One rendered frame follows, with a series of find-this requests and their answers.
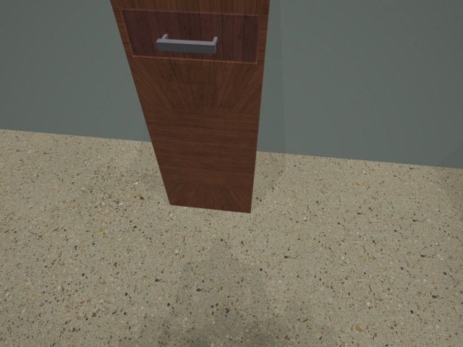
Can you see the cabinet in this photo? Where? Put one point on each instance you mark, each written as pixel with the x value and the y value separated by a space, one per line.
pixel 202 115

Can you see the drawer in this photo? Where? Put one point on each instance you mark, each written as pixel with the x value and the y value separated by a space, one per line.
pixel 238 34

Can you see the handle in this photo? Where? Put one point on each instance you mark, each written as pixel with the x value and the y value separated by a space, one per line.
pixel 193 46

